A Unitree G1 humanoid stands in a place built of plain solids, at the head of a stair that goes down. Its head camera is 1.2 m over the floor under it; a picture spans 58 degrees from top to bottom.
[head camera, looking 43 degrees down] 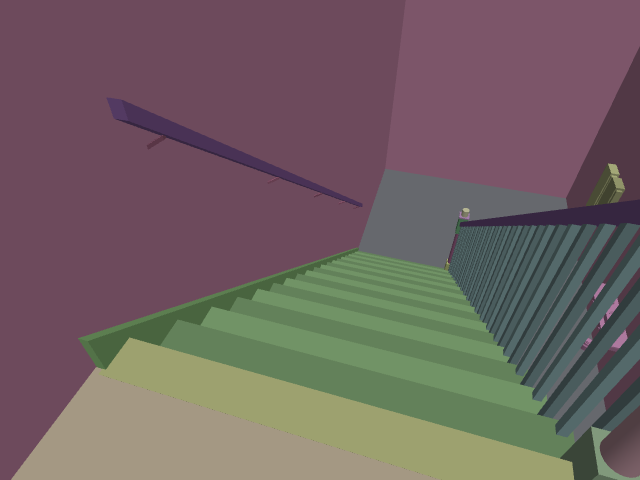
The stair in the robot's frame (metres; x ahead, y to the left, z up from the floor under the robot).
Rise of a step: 0.19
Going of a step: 0.22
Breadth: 1.44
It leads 17 degrees to the right of straight ahead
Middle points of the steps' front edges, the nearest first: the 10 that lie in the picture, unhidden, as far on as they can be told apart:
0.63 -0.02 0.00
0.83 -0.13 -0.19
1.04 -0.19 -0.38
1.25 -0.26 -0.56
1.46 -0.32 -0.75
1.68 -0.38 -0.94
1.89 -0.45 -1.13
2.10 -0.51 -1.31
2.31 -0.58 -1.50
2.53 -0.64 -1.69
